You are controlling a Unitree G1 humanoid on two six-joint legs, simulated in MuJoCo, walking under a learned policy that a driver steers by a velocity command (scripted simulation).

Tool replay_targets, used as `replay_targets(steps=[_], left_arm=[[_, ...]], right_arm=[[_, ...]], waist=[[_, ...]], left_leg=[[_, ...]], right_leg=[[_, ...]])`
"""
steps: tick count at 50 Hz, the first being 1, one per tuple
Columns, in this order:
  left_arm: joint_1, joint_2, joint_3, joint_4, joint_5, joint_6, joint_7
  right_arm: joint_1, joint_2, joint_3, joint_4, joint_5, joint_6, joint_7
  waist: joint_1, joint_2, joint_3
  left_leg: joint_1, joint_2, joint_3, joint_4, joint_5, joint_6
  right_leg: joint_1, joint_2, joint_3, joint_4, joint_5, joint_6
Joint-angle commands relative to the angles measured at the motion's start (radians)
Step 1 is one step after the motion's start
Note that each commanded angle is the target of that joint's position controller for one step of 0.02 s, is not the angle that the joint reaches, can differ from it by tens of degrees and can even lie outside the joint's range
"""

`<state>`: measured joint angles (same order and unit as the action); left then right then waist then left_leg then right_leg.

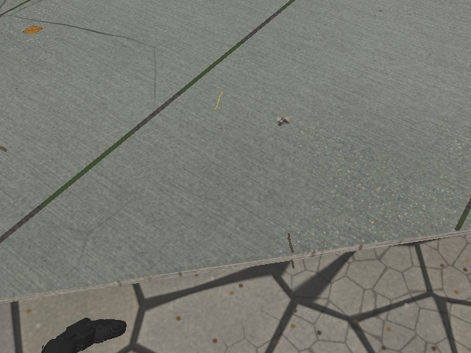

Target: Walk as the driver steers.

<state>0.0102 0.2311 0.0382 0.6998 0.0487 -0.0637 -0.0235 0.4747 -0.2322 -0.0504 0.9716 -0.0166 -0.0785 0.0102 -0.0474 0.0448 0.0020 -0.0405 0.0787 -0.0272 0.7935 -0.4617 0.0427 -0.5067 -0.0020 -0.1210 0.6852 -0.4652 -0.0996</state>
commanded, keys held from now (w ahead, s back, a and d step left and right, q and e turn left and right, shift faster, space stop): w+shift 0.56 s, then w+q+shift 0.04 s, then q+shift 0.40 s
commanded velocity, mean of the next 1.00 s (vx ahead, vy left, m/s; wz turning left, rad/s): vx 0.77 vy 0.00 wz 0.24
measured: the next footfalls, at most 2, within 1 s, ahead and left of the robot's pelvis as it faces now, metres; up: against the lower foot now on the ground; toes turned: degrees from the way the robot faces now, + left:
left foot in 0.40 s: +0.48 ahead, +0.06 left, +0.02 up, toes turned +4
right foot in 0.82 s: +0.93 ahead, -0.09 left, +0.06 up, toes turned +9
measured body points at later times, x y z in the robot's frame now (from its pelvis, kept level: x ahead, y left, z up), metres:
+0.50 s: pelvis +0.39 +0.01 +0.03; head +0.41 +0.01 +0.48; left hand +0.47 +0.26 -0.10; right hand +0.46 -0.27 -0.09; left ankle +0.44 +0.06 -0.68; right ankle +0.23 -0.13 -0.56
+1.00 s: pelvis +0.76 -0.01 +0.09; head +0.80 +0.02 +0.53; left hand +0.85 +0.29 -0.01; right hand +0.97 -0.26 -0.01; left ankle +0.70 +0.09 -0.54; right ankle +0.89 -0.09 -0.64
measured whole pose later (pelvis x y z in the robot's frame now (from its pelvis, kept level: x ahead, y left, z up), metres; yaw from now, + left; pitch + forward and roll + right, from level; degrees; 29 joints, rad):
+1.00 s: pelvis +0.76 -0.01 +0.09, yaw +19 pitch +1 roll -2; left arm 0.08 0.25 0.04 0.73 0.01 -0.07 0.03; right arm 0.21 -0.33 -0.09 0.71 0.04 0.03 -0.04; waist -0.01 0.02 0.09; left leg -0.59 0.04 -0.01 1.34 -0.47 -0.06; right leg -0.39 -0.05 -0.17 0.47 -0.09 -0.03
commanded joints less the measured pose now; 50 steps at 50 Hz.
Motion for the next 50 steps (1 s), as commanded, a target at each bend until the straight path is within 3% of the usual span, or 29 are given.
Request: replay_targets(steps=[1, 3, 5, 10, 14, 15, 16, 18, 19, 20, 21, 22, 23, 24, 25, 27, 30, 33, 36, 37, 39, 40, 41, 42, 43, 44, 45, 47, 50], left_arm=[[0.424, 0.243, 0.079, 0.089, 0.018, -0.002, 0.032], [0.318, 0.126, 0.047, 0.100, 0.009, -0.020, 0.022], [0.278, 0.063, 0.022, 0.124, -0.002, -0.037, 0.024], [0.294, 0.090, 0.022, 0.156, -0.017, -0.066, 0.021], [0.397, 0.127, 0.025, 0.208, -0.042, -0.076, 0.016], [0.409, 0.149, 0.028, 0.215, -0.040, -0.075, 0.016], [0.419, 0.177, 0.034, 0.225, -0.033, -0.069, 0.021], [0.384, 0.235, 0.056, 0.235, 0.001, -0.037, 0.038], [0.327, 0.251, 0.068, 0.223, 0.006, -0.016, 0.040], [0.276, 0.229, 0.069, 0.212, 0.004, -0.008, 0.041], [0.312, -0.011, 0.011, 0.153, -0.015, -0.024, 0.010], [0.295, -0.012, 0.000, 0.094, -0.033, -0.054, 0.001], [0.307, 0.041, 0.009, 0.083, -0.043, -0.060, 0.004], [0.298, 0.076, 0.011, 0.096, -0.031, -0.060, 0.004], [0.274, 0.073, 0.010, 0.093, -0.017, -0.049, 0.002], [0.263, 0.026, -0.008, 0.069, -0.001, -0.013, -0.021], [0.093, 0.015, -0.024, -0.010, 0.006, 0.010, -0.029], [-0.082, 0.009, -0.042, -0.085, 0.009, -0.008, -0.018], [-0.135, -0.042, -0.077, -0.119, -0.021, -0.020, -0.017], [-0.204, 0.010, -0.044, -0.167, -0.087, -0.061, -0.005], [0.029, 0.163, 0.016, -0.123, -0.090, -0.072, 0.019], [0.235, 0.214, 0.039, -0.060, -0.084, -0.066, 0.033], [0.411, 0.263, 0.046, -0.013, -0.045, -0.047, 0.052], [0.405, 0.259, 0.027, -0.017, 0.026, -0.043, 0.043], [0.338, 0.185, 0.017, -0.061, 0.026, -0.031, 0.043], [0.208, 0.134, 0.018, -0.081, -0.006, -0.024, 0.047], [0.139, 0.079, 0.010, -0.065, -0.041, -0.017, 0.057], [0.046, 0.054, 0.003, -0.054, -0.040, -0.022, 0.065], [-0.049, 0.080, 0.019, -0.023, -0.034, -0.024, 0.057]], right_arm=[[-0.228, -0.077, -0.006, -0.200, 0.025, -0.028, 0.002], [-0.262, -0.080, -0.004, -0.199, 0.004, -0.022, 0.023], [-0.232, -0.042, 0.006, -0.210, -0.015, 0.016, 0.045], [-0.449, -0.072, 0.020, -0.323, -0.008, 0.059, 0.058], [-0.529, -0.043, 0.035, -0.320, -0.009, 0.067, 0.055], [-0.522, -0.054, 0.032, -0.317, -0.012, 0.069, 0.046], [-0.500, -0.069, 0.026, -0.316, -0.011, 0.069, 0.038], [-0.248, -0.136, -0.006, -0.258, 0.001, 0.078, 0.013], [-0.036, -0.182, -0.030, -0.196, 0.003, 0.073, -0.001], [0.146, -0.226, -0.052, -0.125, -0.001, 0.065, -0.017], [0.102, -0.279, -0.055, -0.089, -0.032, 0.048, -0.023], [-0.026, -0.266, -0.050, -0.121, -0.026, 0.032, -0.009], [-0.163, -0.199, -0.042, -0.138, -0.036, 0.022, 0.003], [-0.188, -0.117, -0.028, -0.136, -0.027, 0.010, 0.017], [-0.196, -0.095, -0.022, -0.122, -0.022, -0.004, 0.021], [-0.168, -0.052, -0.003, -0.088, -0.012, -0.027, 0.012], [-0.056, -0.077, -0.003, -0.047, 0.006, -0.051, 0.006], [0.075, -0.076, 0.007, -0.020, 0.005, -0.052, -0.009], [0.080, -0.121, -0.001, -0.029, 0.010, -0.027, -0.013], [0.112, -0.101, 0.012, -0.035, 0.047, -0.020, -0.031], [0.026, -0.195, -0.011, -0.066, 0.045, -0.006, -0.051], [-0.079, -0.215, -0.019, -0.109, 0.031, 0.001, -0.049], [-0.120, -0.124, -0.004, -0.173, 0.000, 0.004, -0.045], [0.056, 0.044, 0.029, -0.192, 0.002, 0.005, -0.046], [0.126, -0.086, -0.001, -0.179, 0.024, 0.014, -0.032], [0.058, -0.106, -0.015, -0.224, 0.069, 0.036, -0.036], [-0.023, -0.112, -0.021, -0.236, 0.060, 0.058, -0.046], [-0.044, -0.107, -0.043, -0.250, 0.061, 0.106, -0.052], [-0.105, -0.034, -0.026, -0.330, 0.059, 0.140, -0.052]], waist=[[0.196, -0.195, -0.138], [0.109, -0.040, -0.032], [0.014, -0.094, -0.009], [-0.028, -0.107, 0.126], [0.008, -0.051, 0.105], [0.001, -0.070, 0.078], [-0.019, -0.126, 0.033], [-0.157, -0.231, -0.135], [-0.255, -0.212, -0.207], [-0.332, -0.127, -0.246], [-0.154, 0.189, -0.199], [-0.084, 0.260, -0.193], [0.015, 0.122, -0.061], [0.037, -0.033, -0.016], [0.060, -0.093, 0.018], [0.104, -0.051, 0.059], [0.072, -0.049, 0.138], [0.019, -0.074, 0.165], [-0.008, -0.002, 0.100], [0.010, 0.041, 0.019], [0.161, 0.156, -0.124], [0.274, 0.174, -0.214], [0.291, 0.092, -0.383], [0.158, -0.313, -0.577], [0.150, -0.268, -0.635], [0.104, -0.263, -0.479], [0.085, -0.168, -0.281], [0.010, -0.128, -0.107], [-0.037, -0.157, 0.030]], left_leg=[[-0.870, -0.072, -0.061, 0.704, 0.074, 0.073], [-0.792, 0.018, -0.047, 0.635, 0.186, 0.072], [-0.701, 0.038, -0.049, 0.582, 0.171, 0.043], [-0.754, 0.030, 0.042, 0.379, 0.296, 0.017], [-0.519, -0.029, 0.179, 0.054, 0.441, 0.061], [-0.500, -0.061, 0.206, 0.011, 0.396, 0.072], [-0.467, -0.096, 0.219, -0.014, 0.335, 0.082], [-0.266, -0.170, 0.208, 0.008, 0.129, 0.107], [-0.069, -0.177, 0.179, -0.090, 0.074, 0.122], [0.200, -0.103, 0.064, -0.160, 0.013, 0.129], [0.387, 0.118, -0.311, -0.274, -0.324, 0.128], [0.275, 0.182, -0.800, -0.567, -0.405, 0.126], [0.158, 0.215, -0.730, -0.610, -0.401, 0.158], [0.015, 0.210, -0.600, -0.610, -0.279, 0.184], [-0.102, 0.169, -0.470, -0.610, -0.157, 0.165], [-0.245, 0.107, -0.322, -0.648, -0.094, 0.142], [-0.256, 0.052, -0.237, -0.706, 0.067, 0.157], [-0.154, 0.019, -0.143, -0.668, 0.826, 0.170], [-0.153, -0.030, -0.057, -0.649, 1.194, 0.120], [-0.117, 0.016, -0.128, -0.561, 1.259, 0.102], [-0.016, 0.016, -0.164, -0.354, 1.379, 0.053], [-0.057, -0.018, -0.152, -0.150, 1.305, 0.004], [-0.222, -0.088, -0.146, 0.134, 0.808, -0.043], [-0.494, -0.255, -0.141, 0.553, -0.232, -0.075], [-0.500, -0.186, -0.207, 0.730, -0.203, -0.095], [-0.614, -0.124, -0.124, 0.744, -0.123, -0.102], [-0.674, -0.068, -0.047, 0.698, -0.056, -0.111], [-0.558, 0.002, -0.044, 0.704, -0.019, -0.109], [-0.481, 0.046, -0.004, 0.378, 0.011, -0.098]], right_leg=[[0.795, -0.382, 0.809, -0.524, -0.346, -0.112], [0.527, -0.290, 0.536, -0.474, -0.099, -0.086], [0.347, -0.241, 0.389, -0.529, -0.061, -0.055], [0.207, -0.165, 0.167, -0.741, 0.113, -0.089], [0.369, -0.151, 0.058, -0.841, 0.545, -0.104], [0.478, -0.160, 0.036, -0.776, 0.821, -0.100], [0.576, -0.181, 0.022, -0.680, 1.121, -0.088], [0.686, -0.226, 0.011, -0.325, 1.497, -0.059], [0.621, -0.212, 0.012, -0.031, 1.426, -0.049], [0.378, -0.131, 0.028, 0.376, 1.115, -0.041], [-0.104, 0.038, 0.121, 0.712, 0.026, -0.020], [-0.274, 0.098, 0.319, 0.837, 0.044, -0.050], [-0.321, 0.015, 0.273, 0.870, 0.188, -0.059], [-0.261, -0.042, 0.224, 0.850, 0.269, -0.048], [-0.210, -0.074, 0.217, 0.813, 0.275, -0.034], [-0.176, -0.122, 0.212, 0.757, 0.272, 0.004], [-0.340, -0.160, 0.136, 0.680, 0.351, 0.045], [-0.390, -0.109, 0.019, 0.534, 0.347, 0.088], [-0.077, 0.010, -0.033, 0.128, 0.396, 0.082], [0.035, 0.055, 0.015, 0.053, 0.461, 0.088], [0.280, 0.109, 0.072, -0.118, 0.528, 0.081], [0.493, 0.049, 0.113, -0.210, 0.700, 0.061], [0.811, -0.179, 0.285, -0.097, 0.942, 0.011], [1.052, -0.517, 0.666, -0.076, 1.486, -0.170], [0.954, -0.507, 0.694, -0.126, 1.509, -0.224], [0.813, -0.475, 0.586, -0.189, 1.143, -0.220], [0.633, -0.387, 0.454, -0.261, 0.925, -0.179], [0.304, -0.338, 0.296, -0.380, 0.633, -0.126], [0.065, -0.282, 0.075, -0.466, 0.536, -0.098]])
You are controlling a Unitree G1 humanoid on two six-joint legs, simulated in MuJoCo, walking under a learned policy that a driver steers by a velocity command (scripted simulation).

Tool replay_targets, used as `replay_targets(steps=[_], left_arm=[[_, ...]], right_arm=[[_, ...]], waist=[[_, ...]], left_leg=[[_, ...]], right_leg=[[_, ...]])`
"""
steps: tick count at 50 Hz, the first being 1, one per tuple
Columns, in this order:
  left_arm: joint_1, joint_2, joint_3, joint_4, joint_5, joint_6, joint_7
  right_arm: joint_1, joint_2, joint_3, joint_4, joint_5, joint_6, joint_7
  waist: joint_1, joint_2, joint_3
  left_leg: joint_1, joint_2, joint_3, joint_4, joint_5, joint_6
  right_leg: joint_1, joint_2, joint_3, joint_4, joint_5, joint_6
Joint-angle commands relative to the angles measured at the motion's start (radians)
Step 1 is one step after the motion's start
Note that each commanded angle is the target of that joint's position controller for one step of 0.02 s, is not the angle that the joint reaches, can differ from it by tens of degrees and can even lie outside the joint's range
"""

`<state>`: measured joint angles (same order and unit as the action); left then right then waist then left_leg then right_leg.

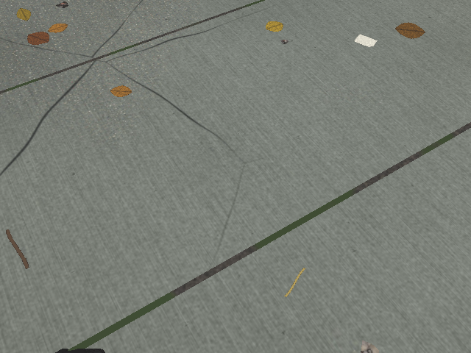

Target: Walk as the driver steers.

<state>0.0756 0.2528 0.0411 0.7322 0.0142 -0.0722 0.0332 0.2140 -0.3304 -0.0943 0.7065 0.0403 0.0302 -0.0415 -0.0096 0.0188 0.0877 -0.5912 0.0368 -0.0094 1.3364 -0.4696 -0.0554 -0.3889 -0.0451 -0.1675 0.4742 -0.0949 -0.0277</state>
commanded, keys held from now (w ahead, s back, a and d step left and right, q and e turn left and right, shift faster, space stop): q+shift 0.22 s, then w+q+shift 0.28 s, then q+shift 0.20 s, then e+shift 0.30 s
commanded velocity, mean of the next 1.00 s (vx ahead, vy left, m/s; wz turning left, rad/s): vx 0.31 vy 0.00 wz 0.70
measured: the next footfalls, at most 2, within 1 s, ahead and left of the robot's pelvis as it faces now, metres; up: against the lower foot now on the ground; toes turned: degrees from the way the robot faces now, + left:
left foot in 0.22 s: +0.17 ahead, +0.13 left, +0.00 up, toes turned +15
right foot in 0.62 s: +0.40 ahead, -0.03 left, +0.00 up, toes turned +39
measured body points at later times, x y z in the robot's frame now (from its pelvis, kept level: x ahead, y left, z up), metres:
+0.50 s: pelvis +0.17 +0.03 +0.02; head +0.18 +0.07 +0.47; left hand +0.25 +0.36 -0.07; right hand +0.36 -0.20 -0.07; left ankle +0.13 +0.11 -0.73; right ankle +0.29 -0.11 -0.68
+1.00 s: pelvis +0.34 +0.09 +0.01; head +0.38 +0.12 +0.45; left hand +0.19 +0.34 -0.12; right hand +0.67 +0.07 -0.05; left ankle +0.32 +0.22 -0.73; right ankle +0.37 -0.05 -0.73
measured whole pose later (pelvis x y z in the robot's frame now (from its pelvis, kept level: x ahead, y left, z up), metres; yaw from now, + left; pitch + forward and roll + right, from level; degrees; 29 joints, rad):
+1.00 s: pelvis +0.34 +0.09 +0.01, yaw +37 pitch +3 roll -1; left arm 0.30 0.29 0.06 0.83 -0.04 -0.02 0.00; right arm 0.04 -0.26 -0.03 0.52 0.00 -0.02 -0.02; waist 0.10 0.02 0.05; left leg -0.38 -0.01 -0.07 0.47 -0.08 0.00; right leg -0.20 0.02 0.04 0.50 -0.34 0.00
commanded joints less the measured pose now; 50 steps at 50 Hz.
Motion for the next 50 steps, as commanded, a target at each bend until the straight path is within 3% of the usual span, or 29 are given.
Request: replay_targets(steps=[1, 3, 7, 10, 11, 12, 13, 14, 15, 17, 21, 22, 24, 26, 27, 28, 30, 31, 32, 33, 34, 35, 37, 40, 43, 46, 48, 49, 50], left_arm=[[-0.119, 0.099, 0.030, -0.049, 0.001, -0.013, 0.000], [-0.121, 0.152, 0.050, -0.050, 0.002, -0.008, -0.002], [-0.105, 0.196, 0.066, -0.040, -0.033, 0.021, -0.010], [-0.074, 0.196, 0.071, -0.023, -0.049, 0.050, -0.016], [-0.019, 0.169, 0.067, 0.001, -0.045, 0.060, -0.022], [0.004, 0.141, 0.062, -0.017, -0.016, 0.068, -0.026], [-0.042, 0.123, 0.054, -0.090, -0.004, 0.052, -0.027], [-0.118, 0.167, 0.064, -0.100, -0.033, 0.028, -0.038], [-0.149, 0.178, 0.069, -0.109, -0.056, 0.003, -0.048], [-0.115, 0.179, 0.075, -0.083, -0.028, -0.028, -0.051], [-0.136, 0.131, 0.067, -0.073, -0.026, -0.051, -0.067], [-0.064, 0.082, 0.035, -0.048, 0.067, 0.019, -0.080], [-0.087, 0.094, 0.031, -0.079, 0.045, 0.062, -0.076], [-0.126, 0.111, 0.029, -0.113, 0.019, 0.064, -0.071], [-0.163, 0.117, 0.041, -0.139, -0.066, -0.004, -0.057], [-0.131, 0.130, 0.045, -0.122, -0.074, -0.036, -0.048], [0.005, 0.175, 0.074, -0.074, -0.054, -0.059, -0.041], [0.104, 0.211, 0.093, -0.048, -0.038, -0.054, -0.035], [0.204, 0.263, 0.102, -0.047, -0.009, -0.040, -0.026], [0.203, 0.288, 0.099, -0.045, 0.012, -0.031, -0.034], [0.120, 0.223, 0.087, -0.072, -0.004, -0.023, -0.029], [0.088, 0.160, 0.071, -0.082, -0.011, -0.012, -0.020], [0.070, 0.141, 0.057, -0.070, -0.004, 0.003, -0.015], [0.100, 0.141, 0.048, -0.016, 0.003, -0.007, -0.024], [0.047, 0.157, 0.043, 0.003, -0.030, 0.005, -0.038], [0.111, 0.243, 0.069, 0.022, -0.054, 0.028, -0.038], [0.093, 0.238, 0.068, 0.011, -0.072, 0.038, -0.033], [0.086, 0.209, 0.061, 0.004, -0.073, 0.036, -0.030], [0.083, 0.145, 0.041, -0.025, -0.050, 0.026, -0.033]], right_arm=[[0.131, 0.063, 0.022, -0.079, -0.006, 0.029, 0.005], [0.112, 0.018, 0.013, -0.078, -0.018, 0.021, 0.032], [0.013, -0.066, -0.012, -0.130, -0.015, 0.045, 0.068], [-0.012, -0.100, -0.039, -0.154, -0.021, 0.045, 0.068], [0.048, -0.140, -0.061, -0.140, -0.031, 0.039, 0.054], [0.121, -0.270, -0.098, -0.137, -0.023, 0.031, 0.033], [0.150, -0.301, -0.087, -0.154, -0.034, -0.009, 0.042], [0.175, -0.238, -0.073, -0.155, -0.018, -0.046, 0.058], [0.162, -0.213, -0.060, -0.150, -0.011, -0.067, 0.057], [0.071, -0.167, -0.038, -0.171, -0.005, -0.069, 0.043], [0.079, -0.154, -0.030, -0.188, -0.018, -0.071, 0.016], [0.119, -0.196, -0.043, -0.147, -0.079, -0.050, 0.040], [0.123, -0.170, -0.039, -0.153, -0.069, -0.036, 0.069], [0.121, -0.167, -0.039, -0.154, -0.069, -0.033, 0.083], [0.111, -0.119, -0.024, -0.177, 0.033, -0.050, 0.043], [0.086, -0.125, -0.021, -0.173, 0.026, -0.053, 0.024], [0.019, -0.119, -0.021, -0.191, -0.008, -0.042, 0.011], [0.019, -0.065, -0.009, -0.200, -0.017, -0.040, 0.010], [0.068, 0.036, 0.019, -0.211, -0.026, -0.035, 0.008], [0.136, -0.035, 0.007, -0.267, -0.009, -0.045, 0.013], [0.130, -0.105, -0.011, -0.247, -0.010, -0.039, 0.016], [0.079, -0.143, -0.026, -0.232, -0.017, -0.028, 0.018], [0.047, -0.106, -0.023, -0.233, -0.030, -0.024, 0.016], [0.014, 0.002, 0.017, -0.232, -0.035, -0.040, 0.017], [-0.050, 0.037, 0.041, -0.227, -0.054, -0.054, 0.026], [-0.122, -0.024, 0.025, -0.235, -0.036, -0.058, 0.028], [-0.097, -0.047, 0.013, -0.228, -0.032, -0.058, 0.022], [-0.073, -0.075, 0.002, -0.226, -0.040, -0.058, 0.014], [-0.002, -0.146, -0.016, -0.230, -0.066, -0.051, -0.003]], waist=[[-0.069, -0.139, -0.068], [-0.054, -0.115, -0.165], [-0.028, -0.106, -0.176], [-0.036, -0.063, -0.157], [-0.052, 0.024, -0.158], [-0.041, 0.305, -0.129], [-0.027, 0.351, -0.223], [-0.085, 0.188, -0.227], [-0.073, 0.140, -0.178], [-0.016, 0.078, -0.162], [-0.018, 0.053, -0.159], [-0.028, 0.113, -0.163], [-0.037, 0.124, -0.114], [-0.051, 0.136, -0.084], [-0.032, 0.073, -0.051], [-0.016, 0.087, -0.075], [0.053, 0.132, -0.133], [0.083, 0.099, -0.192], [0.088, -0.118, -0.285], [0.020, -0.330, -0.248], [0.010, -0.284, -0.154], [0.031, -0.202, -0.088], [0.015, -0.140, -0.069], [0.009, -0.129, -0.114], [0.001, -0.152, -0.172], [0.033, -0.162, -0.175], [-0.003, -0.154, -0.178], [-0.022, -0.144, -0.199], [-0.043, -0.045, -0.296]], left_leg=[[0.121, 0.088, -0.003, -0.294, 0.079, 0.005], [0.205, 0.087, 0.021, -0.418, 0.273, 0.025], [0.216, 0.070, 0.065, -0.561, 0.290, 0.073], [0.284, 0.017, 0.114, -0.713, 0.282, 0.131], [0.369, 0.004, 0.061, -0.795, 0.373, 0.171], [0.484, 0.167, -0.257, -0.908, 0.590, 0.282], [0.626, 0.269, -0.700, -1.033, 0.019, 0.457], [0.668, 0.293, -0.751, -1.137, -0.314, 0.445], [0.641, 0.288, -0.736, -1.159, -0.415, 0.403], [0.526, 0.221, -0.597, -1.122, -0.264, 0.333], [0.430, 0.109, -0.459, -1.104, -0.069, 0.307], [0.417, 0.049, -0.404, -1.102, -0.037, 0.288], [0.346, 0.026, -0.427, -1.106, -0.069, 0.300], [0.317, 0.024, -0.467, -1.094, -0.059, 0.303], [0.292, 0.065, -0.542, -1.051, -0.040, 0.307], [0.308, 0.063, -0.557, -1.030, 0.000, 0.293], [0.258, 0.000, -0.512, -0.893, 0.083, 0.231], [0.148, -0.058, -0.439, -0.740, 0.021, 0.172], [-0.034, -0.171, -0.259, -0.400, -0.190, 0.097], [-0.231, -0.134, -0.186, -0.253, -0.192, 0.076], [-0.273, -0.028, -0.152, -0.145, -0.103, 0.041], [-0.261, 0.001, -0.129, -0.103, -0.029, 0.021], [-0.198, 0.010, -0.113, -0.081, 0.043, 0.007], [-0.086, -0.035, -0.088, -0.238, 0.075, 0.001], [0.120, -0.037, -0.016, -0.540, 0.193, -0.006], [0.178, -0.089, -0.016, -0.715, 0.257, 0.000], [0.302, -0.091, -0.031, -0.917, 0.367, 0.036], [0.439, -0.049, -0.060, -0.996, 0.492, 0.069], [0.664, 0.134, -0.180, -0.924, 0.788, 0.143]], right_leg=[[-0.060, -0.223, 0.070, -0.254, 0.200, -0.181], [0.028, -0.260, 0.041, -0.222, 0.263, -0.196], [0.162, -0.310, 0.008, -0.165, 0.130, -0.153], [0.193, -0.290, -0.038, -0.027, -0.021, -0.073], [0.156, -0.234, -0.074, 0.135, -0.084, -0.028], [-0.068, -0.101, -0.135, 0.474, -0.461, 0.044], [-0.380, 0.041, 0.097, 0.713, -0.596, 0.067], [-0.491, 0.025, 0.232, 0.776, -0.514, 0.030], [-0.523, 0.011, 0.261, 0.747, -0.425, -0.008], [-0.407, -0.012, 0.276, 0.606, -0.305, -0.010], [-0.217, 0.057, 0.234, 0.331, -0.157, 0.032], [-0.192, 0.048, 0.172, 0.380, -0.151, 0.066], [-0.170, 0.053, 0.168, 0.317, -0.180, 0.109], [-0.134, 0.059, 0.183, 0.233, -0.215, 0.122], [-0.087, 0.080, 0.275, 0.090, -0.215, 0.087], [-0.025, 0.087, 0.280, 0.025, -0.177, 0.077], [0.181, 0.076, 0.254, -0.082, -0.018, 0.058], [0.367, -0.002, 0.287, -0.072, 0.020, 0.035], [0.578, -0.241, 0.538, -0.105, -0.061, -0.049], [0.569, -0.413, 0.884, -0.205, -0.196, -0.158], [0.492, -0.404, 0.827, -0.208, -0.229, -0.181], [0.418, -0.336, 0.649, -0.198, -0.167, -0.151], [0.321, -0.236, 0.486, -0.182, 0.117, -0.144], [0.275, -0.177, 0.334, -0.162, 0.540, -0.185], [0.228, -0.115, 0.266, -0.140, 0.609, -0.170], [0.276, -0.136, 0.344, -0.090, 0.529, -0.167], [0.253, -0.123, 0.399, -0.036, 0.396, -0.133], [0.188, -0.087, 0.398, 0.017, 0.306, -0.089], [0.044, -0.033, 0.355, 0.187, 0.078, -0.030]])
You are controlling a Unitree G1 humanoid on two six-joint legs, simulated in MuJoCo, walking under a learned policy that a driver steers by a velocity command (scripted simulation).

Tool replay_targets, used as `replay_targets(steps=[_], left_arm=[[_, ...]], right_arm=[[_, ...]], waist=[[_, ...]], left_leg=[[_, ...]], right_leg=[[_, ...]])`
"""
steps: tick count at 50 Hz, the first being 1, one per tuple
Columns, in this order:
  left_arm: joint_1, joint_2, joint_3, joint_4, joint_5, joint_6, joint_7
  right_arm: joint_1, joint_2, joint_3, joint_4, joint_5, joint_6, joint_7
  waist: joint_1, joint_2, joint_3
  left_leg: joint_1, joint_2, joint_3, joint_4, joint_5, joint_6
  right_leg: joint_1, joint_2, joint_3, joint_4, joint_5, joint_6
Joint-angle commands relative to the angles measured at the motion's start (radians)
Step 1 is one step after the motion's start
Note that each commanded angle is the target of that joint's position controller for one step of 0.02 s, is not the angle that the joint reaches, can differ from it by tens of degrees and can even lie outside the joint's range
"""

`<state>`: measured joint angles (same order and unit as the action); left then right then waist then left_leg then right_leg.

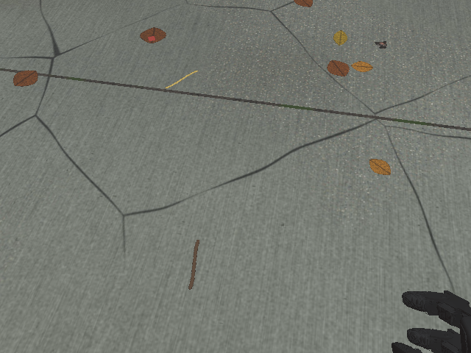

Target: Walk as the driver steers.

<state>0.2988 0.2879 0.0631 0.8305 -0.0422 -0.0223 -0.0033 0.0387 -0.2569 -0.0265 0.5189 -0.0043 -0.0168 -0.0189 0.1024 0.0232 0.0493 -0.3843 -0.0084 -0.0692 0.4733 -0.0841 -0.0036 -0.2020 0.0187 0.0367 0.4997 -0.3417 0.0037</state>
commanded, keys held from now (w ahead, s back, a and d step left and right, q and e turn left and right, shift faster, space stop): e+shift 1.00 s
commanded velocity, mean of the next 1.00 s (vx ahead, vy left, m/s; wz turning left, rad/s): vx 0.02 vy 0.00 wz -0.86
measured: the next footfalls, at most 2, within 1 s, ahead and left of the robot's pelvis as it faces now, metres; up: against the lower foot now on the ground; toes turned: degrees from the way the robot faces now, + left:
right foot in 0.36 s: +0.07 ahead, -0.16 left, +0.00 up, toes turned -23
left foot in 0.86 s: +0.22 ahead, -0.02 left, +0.00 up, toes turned -55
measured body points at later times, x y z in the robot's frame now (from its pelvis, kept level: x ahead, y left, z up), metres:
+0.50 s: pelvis +0.04 -0.05 +0.00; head +0.07 -0.11 +0.44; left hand +0.29 +0.16 -0.07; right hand +0.09 -0.39 -0.11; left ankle +0.08 +0.11 -0.65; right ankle +0.03 -0.14 -0.73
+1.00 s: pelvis +0.09 -0.04 +0.00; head +0.13 -0.07 +0.45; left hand +0.44 +0.00 -0.08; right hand -0.02 -0.36 -0.07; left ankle +0.20 +0.01 -0.73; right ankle -0.02 -0.11 -0.65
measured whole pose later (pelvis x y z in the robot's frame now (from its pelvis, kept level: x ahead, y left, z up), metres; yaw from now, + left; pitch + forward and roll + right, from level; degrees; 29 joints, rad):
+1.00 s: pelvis +0.09 -0.04 +0.00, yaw -54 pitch +2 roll +1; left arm 0.17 0.38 0.10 0.56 -0.03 0.07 0.01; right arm 0.10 -0.28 -0.08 0.67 -0.02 -0.01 -0.04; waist 0.00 -0.06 0.05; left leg -0.29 -0.03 -0.01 0.46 -0.21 0.02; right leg -0.55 0.08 0.14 1.15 -0.42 0.06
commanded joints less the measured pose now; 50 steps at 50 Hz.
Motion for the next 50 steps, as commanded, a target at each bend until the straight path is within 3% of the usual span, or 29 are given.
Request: replay_targets(steps=[1, 2, 3, 4, 5, 7, 9, 11, 15, 17, 18, 19, 20, 21, 22, 23, 24, 26, 29, 31, 35, 39, 42, 43, 44, 45, 46, 48, 50], left_arm=[[-0.035, 0.029, -0.010, -0.131, 0.028, -0.033, -0.002], [0.013, 0.107, 0.014, -0.098, 0.028, -0.022, -0.007], [0.001, 0.149, 0.026, -0.122, 0.000, -0.012, -0.005], [-0.024, 0.161, 0.037, -0.110, -0.001, 0.010, 0.010], [-0.032, 0.163, 0.044, -0.111, 0.005, 0.032, 0.018], [-0.030, 0.109, 0.035, -0.131, 0.014, 0.070, 0.026], [-0.057, 0.071, 0.027, -0.167, 0.021, 0.079, 0.023], [-0.088, 0.055, 0.020, -0.198, 0.026, 0.080, 0.008], [-0.104, 0.099, 0.039, -0.239, 0.022, 0.093, -0.025], [-0.066, 0.108, 0.056, -0.237, 0.022, 0.099, -0.025], [-0.018, 0.138, 0.074, -0.226, 0.029, 0.097, -0.013], [0.035, 0.277, 0.113, -0.236, 0.032, 0.088, 0.008], [-0.002, 0.352, 0.115, -0.284, 0.066, 0.059, 0.002], [0.007, 0.305, 0.106, -0.288, 0.072, 0.034, -0.011], [-0.014, 0.278, 0.095, -0.279, 0.058, 0.019, -0.007], [-0.067, 0.241, 0.086, -0.282, 0.032, 0.021, 0.004], [-0.122, 0.212, 0.074, -0.296, 0.018, 0.031, 0.016], [-0.162, 0.195, 0.064, -0.318, 0.029, 0.045, 0.033], [-0.139, 0.209, 0.071, -0.320, 0.025, 0.051, 0.047], [-0.145, 0.218, 0.076, -0.326, 0.021, 0.057, 0.052], [-0.159, 0.223, 0.080, -0.341, 0.023, 0.067, 0.047], [-0.173, 0.222, 0.081, -0.353, 0.019, 0.074, 0.036], [-0.217, 0.206, 0.074, -0.369, 0.005, 0.080, 0.031], [-0.164, 0.154, 0.059, -0.366, 0.008, 0.082, 0.028], [-0.098, 0.121, 0.047, -0.377, 0.007, 0.078, 0.023], [-0.098, 0.221, 0.077, -0.367, 0.018, 0.064, 0.019], [-0.098, 0.268, 0.092, -0.346, 0.014, 0.064, 0.016], [-0.088, 0.235, 0.088, -0.317, 0.018, 0.079, 0.018], [-0.103, 0.180, 0.067, -0.331, 0.008, 0.082, 0.009]], right_arm=[[0.200, -0.265, -0.093, -0.044, -0.044, 0.016, -0.035], [0.239, -0.173, -0.068, -0.044, -0.045, 0.030, -0.030], [0.203, -0.170, -0.071, -0.025, -0.029, 0.030, -0.019], [0.145, -0.135, -0.066, -0.027, -0.016, 0.025, -0.016], [0.082, -0.111, -0.059, -0.024, -0.003, 0.020, -0.019], [0.016, -0.123, -0.066, -0.015, -0.014, 0.014, -0.021], [0.000, -0.127, -0.074, -0.002, -0.022, 0.006, -0.027], [-0.010, -0.140, -0.083, 0.011, -0.017, 0.002, -0.028], [0.005, -0.181, -0.105, 0.045, 0.011, -0.004, -0.011], [0.006, -0.166, -0.106, 0.062, 0.032, -0.003, -0.003], [0.059, -0.136, -0.101, 0.087, 0.030, -0.001, 0.004], [0.079, -0.094, -0.091, 0.072, -0.002, 0.005, 0.008], [-0.005, -0.076, -0.078, -0.003, -0.026, 0.005, -0.003], [-0.071, -0.130, -0.089, -0.003, -0.014, 0.003, -0.013], [-0.080, -0.132, -0.090, -0.001, 0.001, -0.002, -0.020], [-0.048, -0.140, -0.095, 0.023, -0.006, -0.003, -0.030], [-0.032, -0.155, -0.101, 0.029, -0.013, -0.003, -0.036], [-0.001, -0.143, -0.100, 0.050, -0.013, -0.005, -0.027], [0.000, -0.104, -0.084, 0.068, -0.006, -0.009, -0.020], [-0.010, -0.098, -0.079, 0.073, -0.002, -0.010, -0.016], [-0.025, -0.110, -0.079, 0.080, 0.005, -0.015, -0.006], [-0.015, -0.130, -0.086, 0.087, 0.010, -0.032, 0.007], [0.063, -0.156, -0.102, 0.116, 0.012, -0.041, 0.015], [0.074, -0.200, -0.114, 0.115, 0.003, -0.035, 0.010], [0.033, -0.263, -0.119, 0.102, -0.020, -0.019, 0.002], [0.038, -0.213, -0.113, 0.090, -0.042, -0.022, 0.001], [0.002, -0.160, -0.096, 0.070, -0.033, -0.021, -0.007], [-0.037, -0.124, -0.081, 0.058, -0.010, -0.005, -0.029], [-0.007, -0.137, -0.076, 0.065, -0.012, 0.005, -0.042]], waist=[[-0.124, 0.201, -0.352], [-0.144, 0.161, -0.374], [-0.133, 0.230, -0.363], [-0.122, 0.164, -0.282], [-0.101, 0.152, -0.205], [-0.068, 0.132, -0.138], [-0.070, 0.132, -0.130], [-0.079, 0.133, -0.144], [-0.083, 0.137, -0.155], [-0.055, 0.106, -0.153], [-0.046, 0.027, -0.147], [-0.047, -0.287, -0.109], [-0.057, -0.404, -0.156], [0.004, -0.247, -0.212], [-0.025, -0.203, -0.178], [-0.062, -0.131, -0.158], [-0.089, -0.142, -0.149], [-0.112, -0.147, -0.175], [-0.105, -0.116, -0.192], [-0.101, -0.131, -0.186], [-0.088, -0.171, -0.162], [-0.080, -0.204, -0.164], [-0.126, -0.191, -0.169], [-0.101, -0.067, -0.212], [-0.034, 0.226, -0.180], [-0.057, 0.233, -0.153], [-0.058, 0.160, -0.129], [-0.065, 0.091, -0.088], [-0.089, 0.089, -0.063]], left_leg=[[0.642, 0.458, -0.338, 0.022, 0.766, 0.272], [0.608, 0.481, -0.309, 0.070, 0.958, 0.324], [0.557, 0.480, -0.302, 0.007, 0.718, 0.350], [0.477, 0.389, -0.230, -0.042, 0.505, 0.302], [0.376, 0.339, -0.153, -0.076, 0.392, 0.254], [0.219, 0.298, -0.031, -0.130, 0.335, 0.224], [0.180, 0.293, 0.043, -0.150, 0.263, 0.216], [0.175, 0.307, 0.090, -0.143, 0.232, 0.208], [0.203, 0.362, 0.126, -0.087, 0.179, 0.174], [0.171, 0.342, 0.177, 0.017, 0.064, 0.103], [0.101, 0.292, 0.220, 0.139, -0.055, 0.047], [-0.159, 0.162, 0.312, 0.482, -0.396, -0.054], [-0.396, 0.012, 0.131, 0.732, -0.644, -0.097], [-0.417, 0.021, 0.011, 0.820, -0.593, -0.075], [-0.419, 0.027, -0.019, 0.805, -0.503, -0.046], [-0.416, 0.048, -0.035, 0.757, -0.413, -0.038], [-0.386, 0.051, -0.042, 0.710, -0.352, -0.039], [-0.305, 0.015, -0.032, 0.683, -0.270, -0.049], [-0.280, -0.030, -0.042, 0.535, -0.221, -0.070], [-0.258, -0.049, -0.057, 0.441, -0.208, -0.079], [-0.183, -0.073, -0.080, 0.305, -0.207, -0.076], [-0.084, -0.083, -0.093, 0.168, -0.230, -0.056], [0.139, -0.049, -0.070, -0.098, -0.072, -0.027], [0.291, 0.111, -0.181, -0.137, -0.023, 0.033], [0.364, 0.312, -0.416, -0.164, 0.148, 0.181], [0.294, 0.411, -0.510, -0.182, 0.142, 0.273], [0.258, 0.369, -0.403, -0.171, 0.084, 0.262], [0.232, 0.255, -0.223, -0.159, -0.022, 0.193], [0.239, 0.233, -0.115, -0.174, 0.054, 0.197]], right_leg=[[-0.398, 0.007, 0.034, 0.407, -0.281, 0.004], [-0.440, -0.019, 0.049, 0.614, -0.447, 0.048], [-0.511, -0.044, 0.016, 0.721, -0.372, 0.072], [-0.524, -0.083, 0.014, 0.746, -0.289, 0.092], [-0.513, -0.096, 0.013, 0.733, -0.213, 0.109], [-0.425, -0.093, -0.028, 0.693, -0.121, 0.131], [-0.372, -0.104, -0.049, 0.589, -0.047, 0.123], [-0.305, -0.118, -0.059, 0.456, 0.008, 0.096], [-0.202, -0.099, -0.111, 0.285, 0.040, 0.035], [-0.089, -0.056, -0.147, 0.136, 0.123, -0.011], [0.010, -0.034, -0.111, 0.058, 0.210, -0.051], [0.161, -0.235, 0.214, -0.063, 0.625, -0.155], [0.188, -0.394, 0.571, -0.126, 0.663, -0.363], [0.200, -0.381, 0.529, -0.164, 0.532, -0.370], [0.178, -0.332, 0.468, -0.162, 0.453, -0.321], [0.156, -0.284, 0.408, -0.150, 0.392, -0.265], [0.112, -0.260, 0.376, -0.144, 0.390, -0.238], [0.060, -0.209, 0.333, -0.133, 0.439, -0.218], [0.076, -0.175, 0.349, -0.116, 0.432, -0.212], [0.069, -0.161, 0.386, -0.110, 0.364, -0.205], [0.023, -0.139, 0.475, -0.100, 0.271, -0.196], [0.027, -0.117, 0.559, -0.064, 0.332, -0.190], [-0.047, -0.047, 0.562, 0.002, 0.277, -0.142], [-0.143, 0.019, 0.483, 0.133, -0.017, -0.095], [-0.357, 0.173, 0.254, 0.338, -0.308, -0.032], [-0.429, 0.098, 0.198, 0.572, -0.288, 0.023], [-0.430, 0.046, 0.165, 0.659, -0.208, 0.046], [-0.453, 0.012, 0.117, 0.757, -0.077, 0.073], [-0.487, -0.025, 0.044, 0.762, -0.028, 0.090]])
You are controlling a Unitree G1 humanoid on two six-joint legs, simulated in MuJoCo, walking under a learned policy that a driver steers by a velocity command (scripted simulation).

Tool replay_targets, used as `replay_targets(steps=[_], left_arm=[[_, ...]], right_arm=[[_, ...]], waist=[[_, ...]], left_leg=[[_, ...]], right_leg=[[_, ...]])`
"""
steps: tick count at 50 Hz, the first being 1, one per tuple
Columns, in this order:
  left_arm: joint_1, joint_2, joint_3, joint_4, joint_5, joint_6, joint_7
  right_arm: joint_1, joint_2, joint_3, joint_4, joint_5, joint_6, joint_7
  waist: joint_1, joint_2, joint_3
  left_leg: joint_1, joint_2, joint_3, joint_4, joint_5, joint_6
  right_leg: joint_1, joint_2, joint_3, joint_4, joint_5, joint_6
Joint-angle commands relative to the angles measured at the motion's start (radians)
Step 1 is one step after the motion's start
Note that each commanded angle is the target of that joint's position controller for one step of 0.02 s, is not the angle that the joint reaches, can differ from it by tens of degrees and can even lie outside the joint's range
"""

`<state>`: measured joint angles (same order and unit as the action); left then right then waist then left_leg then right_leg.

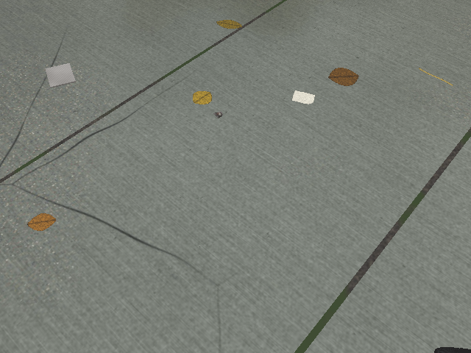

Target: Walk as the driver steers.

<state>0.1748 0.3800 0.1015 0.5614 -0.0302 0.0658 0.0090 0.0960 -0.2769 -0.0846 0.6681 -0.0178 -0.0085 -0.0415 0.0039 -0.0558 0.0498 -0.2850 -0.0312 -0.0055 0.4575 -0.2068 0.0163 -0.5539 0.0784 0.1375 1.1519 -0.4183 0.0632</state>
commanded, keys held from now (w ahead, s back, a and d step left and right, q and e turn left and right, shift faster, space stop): e+shift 0.92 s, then shift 0.08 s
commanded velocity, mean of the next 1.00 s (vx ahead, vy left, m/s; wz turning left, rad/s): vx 0.00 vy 0.00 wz -0.98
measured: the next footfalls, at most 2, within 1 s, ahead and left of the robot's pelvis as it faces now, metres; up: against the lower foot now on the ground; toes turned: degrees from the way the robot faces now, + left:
right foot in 0.30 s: +0.03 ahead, -0.17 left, +0.00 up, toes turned -21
left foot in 0.74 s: +0.19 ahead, -0.02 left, +0.00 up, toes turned -51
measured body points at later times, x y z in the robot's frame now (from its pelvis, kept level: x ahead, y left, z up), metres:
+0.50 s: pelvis +0.01 -0.06 +0.00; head +0.06 -0.12 +0.45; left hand +0.29 +0.14 -0.06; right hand +0.06 -0.40 -0.10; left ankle +0.10 +0.09 -0.66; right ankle -0.01 -0.15 -0.74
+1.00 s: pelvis +0.07 -0.05 +0.00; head +0.11 -0.09 +0.45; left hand +0.40 -0.02 -0.09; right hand -0.08 -0.33 -0.09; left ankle +0.17 +0.01 -0.74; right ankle -0.06 -0.13 -0.66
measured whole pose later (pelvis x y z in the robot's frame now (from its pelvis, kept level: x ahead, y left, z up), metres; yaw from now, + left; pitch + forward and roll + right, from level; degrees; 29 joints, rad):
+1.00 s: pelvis +0.07 -0.05 +0.00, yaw -57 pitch +2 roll +1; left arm 0.20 0.36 0.10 0.58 -0.02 0.07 0.02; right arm 0.13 -0.27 -0.07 0.67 -0.02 0.01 -0.05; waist -0.02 -0.04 0.08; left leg -0.24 0.02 0.10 0.42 -0.21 0.02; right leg -0.56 -0.05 0.05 1.10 -0.40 0.11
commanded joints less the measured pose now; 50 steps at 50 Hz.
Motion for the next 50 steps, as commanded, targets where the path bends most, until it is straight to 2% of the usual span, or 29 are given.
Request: replay_targets(steps=[1, 4, 8, 12, 13, 14, 15, 16, 17, 18, 19, 20, 21, 23, 27, 30, 33, 35, 36, 37, 38, 39, 40, 41, 42, 43, 45, 47, 50], left_arm=[[-0.008, 0.068, 0.020, -0.076, -0.008, -0.008, -0.004], [-0.059, 0.043, 0.008, -0.101, -0.002, -0.013, -0.008], [-0.044, 0.022, 0.000, -0.097, 0.007, -0.010, -0.019], [-0.014, 0.038, 0.016, -0.087, 0.002, 0.015, -0.030], [0.017, 0.038, 0.023, -0.078, 0.000, 0.020, -0.032], [0.074, 0.053, 0.038, -0.057, 0.002, 0.021, -0.025], [0.167, 0.142, 0.073, -0.035, 0.004, 0.016, -0.009], [0.170, 0.286, 0.096, -0.068, 0.007, 0.003, 0.005], [0.154, 0.249, 0.083, -0.090, 0.050, -0.036, -0.013], [0.136, 0.206, 0.068, -0.076, 0.049, -0.060, -0.020], [0.097, 0.175, 0.060, -0.062, 0.025, -0.069, -0.010], [0.046, 0.139, 0.046, -0.068, 0.005, -0.063, 0.000], [-0.007, 0.127, 0.036, -0.080, 0.003, -0.055, 0.011], [-0.028, 0.123, 0.032, -0.091, 0.018, -0.046, 0.026], [-0.010, 0.139, 0.038, -0.080, 0.008, -0.037, 0.037], [-0.025, 0.146, 0.042, -0.085, 0.009, -0.029, 0.036], [-0.037, 0.142, 0.041, -0.089, 0.007, -0.023, 0.028], [-0.060, 0.135, 0.039, -0.096, 0.003, -0.020, 0.024], [-0.081, 0.127, 0.036, -0.101, -0.002, -0.017, 0.023], [-0.070, 0.099, 0.027, -0.104, -0.004, -0.016, 0.023], [0.038, 0.019, 0.006, -0.084, 0.013, -0.014, 0.018], [0.040, 0.085, 0.025, -0.109, 0.003, -0.025, 0.019], [0.046, 0.167, 0.048, -0.084, 0.009, -0.030, 0.019], [0.032, 0.183, 0.057, -0.066, 0.001, -0.025, 0.018], [0.038, 0.160, 0.054, -0.049, 0.002, -0.014, 0.020], [0.042, 0.132, 0.046, -0.050, 0.003, -0.009, 0.017], [0.009, 0.080, 0.027, -0.065, -0.007, -0.009, 0.010], [-0.049, 0.050, 0.012, -0.088, -0.003, -0.015, 0.008], [-0.063, 0.012, -0.007, -0.098, 0.018, -0.022, 0.003]], right_arm=[[-0.034, -0.128, -0.021, -0.077, -0.005, 0.001, -0.022], [0.023, -0.158, -0.033, -0.061, -0.011, 0.009, -0.016], [-0.011, -0.200, -0.050, -0.057, 0.000, 0.013, 0.008], [-0.018, -0.209, -0.060, -0.040, 0.034, 0.000, 0.036], [-0.024, -0.200, -0.060, -0.034, 0.045, -0.001, 0.040], [-0.001, -0.171, -0.055, -0.019, 0.052, -0.001, 0.043], [0.047, -0.130, -0.045, -0.007, 0.037, -0.004, 0.049], [0.007, -0.066, -0.019, -0.082, -0.018, -0.008, 0.049], [-0.082, -0.102, -0.024, -0.111, -0.016, -0.012, 0.035], [-0.127, -0.138, -0.031, -0.118, 0.010, -0.013, 0.025], [-0.122, -0.137, -0.033, -0.112, 0.014, -0.016, 0.017], [-0.101, -0.152, -0.037, -0.096, 0.004, -0.015, 0.009], [-0.080, -0.159, -0.041, -0.088, -0.002, -0.013, 0.008], [-0.049, -0.136, -0.033, -0.070, -0.002, -0.014, 0.016], [-0.071, -0.097, -0.014, -0.068, 0.009, -0.011, 0.022], [-0.087, -0.103, -0.013, -0.070, 0.014, -0.012, 0.029], [-0.081, -0.116, -0.019, -0.072, 0.019, -0.022, 0.036], [-0.045, -0.132, -0.028, -0.065, 0.022, -0.030, 0.041], [-0.011, -0.139, -0.035, -0.053, 0.023, -0.034, 0.043], [0.020, -0.166, -0.046, -0.043, 0.018, -0.034, 0.041], [0.000, -0.219, -0.053, -0.061, 0.005, -0.024, 0.033], [0.000, -0.227, -0.053, -0.057, -0.028, -0.020, 0.035], [-0.031, -0.175, -0.041, -0.079, -0.022, -0.023, 0.030], [-0.063, -0.131, -0.029, -0.088, -0.013, -0.018, 0.019], [-0.080, -0.115, -0.022, -0.096, -0.004, -0.009, 0.006], [-0.086, -0.115, -0.019, -0.095, 0.005, -0.003, -0.006], [-0.044, -0.127, -0.018, -0.086, -0.002, 0.005, -0.020], [0.024, -0.146, -0.025, -0.068, -0.010, 0.011, -0.020], [0.047, -0.183, -0.036, -0.051, -0.002, 0.018, -0.001]], waist=[[-0.013, 0.181, -0.066], [-0.056, 0.201, -0.100], [-0.041, 0.212, -0.125], [-0.015, 0.224, -0.127], [0.011, 0.212, -0.133], [0.038, 0.170, -0.147], [0.067, -0.004, -0.155], [0.017, -0.335, -0.142], [0.085, -0.231, -0.279], [0.081, -0.142, -0.234], [0.046, -0.100, -0.177], [0.018, -0.059, -0.151], [-0.012, -0.062, -0.146], [-0.028, -0.061, -0.175], [-0.012, -0.063, -0.174], [-0.002, -0.096, -0.161], [0.004, -0.130, -0.159], [-0.010, -0.151, -0.162], [-0.032, -0.146, -0.161], [-0.035, -0.094, -0.177], [0.030, 0.154, -0.225], [0.047, 0.354, -0.149], [0.041, 0.275, -0.116], [0.036, 0.216, -0.086], [0.036, 0.178, -0.077], [0.026, 0.178, -0.062], [-0.003, 0.183, -0.056], [-0.051, 0.186, -0.081], [-0.058, 0.185, -0.133]], left_leg=[[0.174, 0.258, -0.147, -0.163, 0.202, 0.185], [0.270, 0.303, -0.098, -0.162, 0.269, 0.213], [0.221, 0.326, 0.026, -0.149, 0.313, 0.194], [0.207, 0.361, 0.096, -0.076, 0.310, 0.140], [0.196, 0.358, 0.124, -0.019, 0.287, 0.107], [0.140, 0.328, 0.169, 0.088, 0.229, 0.056], [-0.055, 0.245, 0.229, 0.320, 0.056, -0.022], [-0.438, 0.091, 0.217, 0.649, -0.485, -0.114], [-0.493, 0.049, -0.021, 0.797, -0.499, -0.111], [-0.504, 0.063, -0.062, 0.823, -0.411, -0.085], [-0.513, 0.076, -0.080, 0.780, -0.312, -0.064], [-0.496, 0.088, -0.090, 0.733, -0.242, -0.061], [-0.436, 0.077, -0.089, 0.701, -0.187, -0.066], [-0.363, 0.035, -0.080, 0.657, -0.119, -0.082], [-0.311, -0.024, -0.099, 0.445, -0.088, -0.104], [-0.252, -0.050, -0.118, 0.336, -0.087, -0.101], [-0.186, -0.061, -0.135, 0.235, -0.103, -0.086], [-0.094, -0.056, -0.134, 0.114, -0.086, -0.069], [-0.011, -0.045, -0.119, 0.002, -0.002, -0.058], [0.115, 0.034, -0.150, -0.085, 0.101, -0.029], [0.257, 0.264, -0.352, -0.109, 0.223, 0.060], [0.204, 0.401, -0.584, -0.165, 0.259, 0.209], [0.171, 0.414, -0.540, -0.167, 0.197, 0.240], [0.133, 0.350, -0.413, -0.161, 0.121, 0.208], [0.123, 0.293, -0.322, -0.156, 0.065, 0.176], [0.121, 0.278, -0.263, -0.160, 0.091, 0.177], [0.144, 0.256, -0.153, -0.177, 0.158, 0.182], [0.222, 0.279, -0.125, -0.176, 0.221, 0.208], [0.261, 0.309, -0.085, -0.152, 0.336, 0.233]], right_leg=[[-0.154, -0.105, -0.084, 0.071, 0.062, 0.038], [-0.164, -0.157, -0.110, -0.041, 0.053, 0.061], [-0.004, -0.177, -0.165, -0.229, 0.067, 0.040], [0.143, -0.150, -0.222, -0.435, 0.092, -0.019], [0.209, -0.132, -0.237, -0.532, 0.139, -0.045], [0.326, -0.100, -0.233, -0.631, 0.210, -0.081], [0.538, -0.152, -0.079, -0.723, 0.499, -0.147], [0.703, -0.395, 0.346, -0.695, 0.918, -0.312], [0.643, -0.472, 0.473, -0.756, 0.806, -0.444], [0.617, -0.421, 0.387, -0.785, 0.680, -0.408], [0.573, -0.363, 0.325, -0.789, 0.575, -0.350], [0.533, -0.328, 0.283, -0.784, 0.539, -0.309], [0.467, -0.298, 0.245, -0.778, 0.571, -0.290], [0.425, -0.259, 0.221, -0.765, 0.625, -0.283], [0.410, -0.218, 0.273, -0.739, 0.547, -0.268], [0.370, -0.201, 0.345, -0.722, 0.471, -0.256], [0.365, -0.187, 0.420, -0.696, 0.485, -0.247], [0.352, -0.164, 0.460, -0.672, 0.488, -0.230], [0.323, -0.136, 0.458, -0.647, 0.441, -0.208], [0.255, -0.091, 0.421, -0.581, 0.283, -0.168], [0.139, 0.033, 0.253, -0.349, -0.129, -0.110], [-0.057, 0.080, 0.119, -0.161, -0.253, -0.056], [-0.087, -0.011, 0.091, -0.019, -0.183, -0.021], [-0.090, -0.041, 0.059, 0.032, -0.101, -0.004], [-0.091, -0.058, 0.034, 0.078, -0.041, 0.011], [-0.111, -0.073, 0.005, 0.127, 0.002, 0.025], [-0.130, -0.108, -0.067, 0.092, 0.048, 0.041], [-0.147, -0.135, -0.090, 0.011, 0.045, 0.055], [-0.060, -0.142, -0.102, -0.141, -0.016, 0.051]])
